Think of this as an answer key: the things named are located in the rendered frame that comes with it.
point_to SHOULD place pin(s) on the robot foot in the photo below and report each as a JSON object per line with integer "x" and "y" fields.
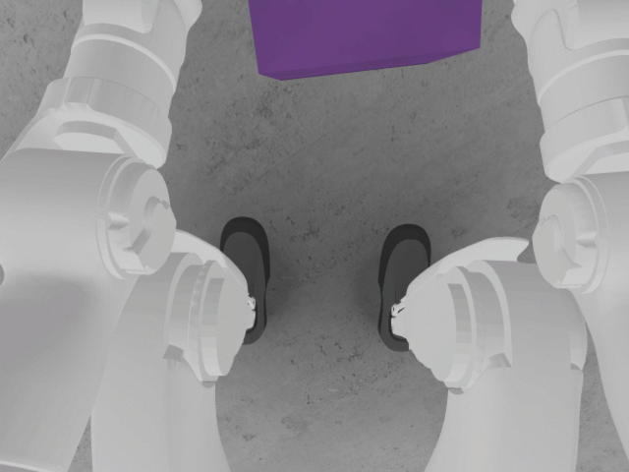
{"x": 405, "y": 255}
{"x": 244, "y": 242}

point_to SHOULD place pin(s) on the right robot upper arm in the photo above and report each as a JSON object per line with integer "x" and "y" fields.
{"x": 582, "y": 243}

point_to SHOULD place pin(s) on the left robot upper arm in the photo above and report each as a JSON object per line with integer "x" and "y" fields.
{"x": 77, "y": 229}

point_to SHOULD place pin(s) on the right robot foot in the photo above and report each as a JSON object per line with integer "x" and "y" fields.
{"x": 405, "y": 255}

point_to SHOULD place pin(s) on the left robot foot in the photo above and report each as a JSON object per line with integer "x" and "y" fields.
{"x": 244, "y": 242}

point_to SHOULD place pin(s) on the left robot forearm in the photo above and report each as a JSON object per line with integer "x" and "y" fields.
{"x": 117, "y": 89}

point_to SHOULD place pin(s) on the right robot forearm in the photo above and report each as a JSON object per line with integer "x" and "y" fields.
{"x": 578, "y": 56}

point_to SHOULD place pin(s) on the carton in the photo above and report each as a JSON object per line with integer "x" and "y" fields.
{"x": 297, "y": 39}

